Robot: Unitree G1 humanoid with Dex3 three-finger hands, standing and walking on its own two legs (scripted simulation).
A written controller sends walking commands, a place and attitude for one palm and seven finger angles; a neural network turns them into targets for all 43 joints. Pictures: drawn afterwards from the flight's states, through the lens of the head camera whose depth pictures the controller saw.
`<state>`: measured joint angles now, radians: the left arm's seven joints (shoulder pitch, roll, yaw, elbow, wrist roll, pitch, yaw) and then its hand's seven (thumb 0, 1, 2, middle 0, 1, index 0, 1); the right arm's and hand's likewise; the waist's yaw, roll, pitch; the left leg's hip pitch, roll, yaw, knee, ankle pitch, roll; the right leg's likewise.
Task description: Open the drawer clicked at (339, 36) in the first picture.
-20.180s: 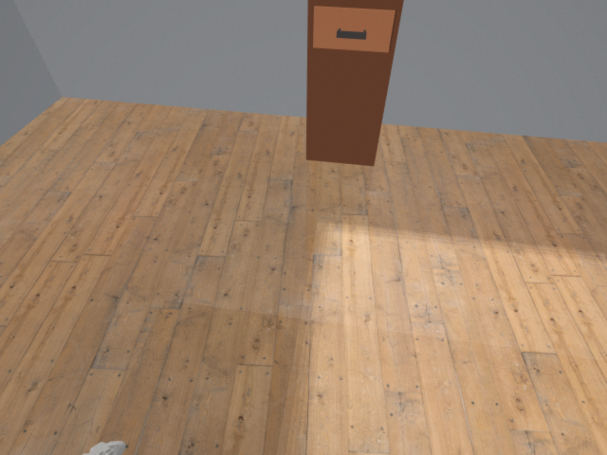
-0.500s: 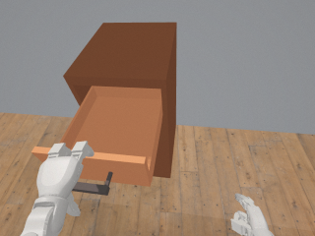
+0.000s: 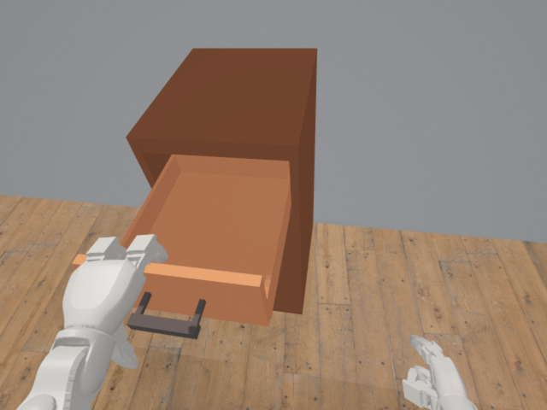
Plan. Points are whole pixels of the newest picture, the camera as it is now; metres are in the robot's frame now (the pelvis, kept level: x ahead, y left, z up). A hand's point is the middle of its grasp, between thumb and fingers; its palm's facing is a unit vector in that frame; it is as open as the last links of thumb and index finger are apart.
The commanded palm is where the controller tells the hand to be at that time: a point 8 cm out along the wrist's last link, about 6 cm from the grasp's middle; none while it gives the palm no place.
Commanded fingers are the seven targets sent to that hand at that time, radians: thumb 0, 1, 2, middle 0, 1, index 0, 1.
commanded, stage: lift the hand off the handle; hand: left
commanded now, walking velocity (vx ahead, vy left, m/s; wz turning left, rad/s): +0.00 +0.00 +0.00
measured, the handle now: (168, 313) +0.26 +0.24 -0.07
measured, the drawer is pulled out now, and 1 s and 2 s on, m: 0.29 0.29 0.29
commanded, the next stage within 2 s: draw the hand back to the body in 0.20 s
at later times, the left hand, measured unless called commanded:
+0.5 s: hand (121, 295) +0.22 +0.24 +0.08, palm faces +0.06 -0.09 -0.99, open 13.8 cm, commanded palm +0.19 +0.25 +0.14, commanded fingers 0.00 -0.50 0.30 -0.30 -1.20 -0.30 -1.20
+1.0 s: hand (108, 295) +0.21 +0.24 +0.12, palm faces +0.22 -0.66 -0.72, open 13.8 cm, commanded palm +0.17 +0.27 +0.16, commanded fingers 0.00 -0.29 0.39 -0.28 -1.07 -0.28 -1.07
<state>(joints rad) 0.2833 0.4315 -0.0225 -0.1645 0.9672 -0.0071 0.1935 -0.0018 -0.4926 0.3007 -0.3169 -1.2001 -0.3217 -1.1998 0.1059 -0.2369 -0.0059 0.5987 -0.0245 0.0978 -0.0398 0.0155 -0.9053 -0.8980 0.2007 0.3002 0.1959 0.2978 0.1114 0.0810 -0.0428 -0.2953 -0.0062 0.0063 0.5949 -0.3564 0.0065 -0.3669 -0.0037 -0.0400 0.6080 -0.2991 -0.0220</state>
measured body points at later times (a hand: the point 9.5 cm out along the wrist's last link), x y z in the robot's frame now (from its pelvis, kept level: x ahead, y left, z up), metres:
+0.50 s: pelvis +0.00 +0.01 +0.01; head +0.02 -0.03 +0.46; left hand +0.22 +0.25 +0.14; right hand +0.22 -0.20 -0.09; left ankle -0.03 +0.12 -0.73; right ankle +0.01 -0.11 -0.73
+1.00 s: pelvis +0.01 +0.01 +0.01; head +0.02 -0.03 +0.46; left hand +0.19 +0.27 +0.16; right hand +0.23 -0.20 -0.08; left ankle -0.03 +0.12 -0.73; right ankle +0.01 -0.11 -0.73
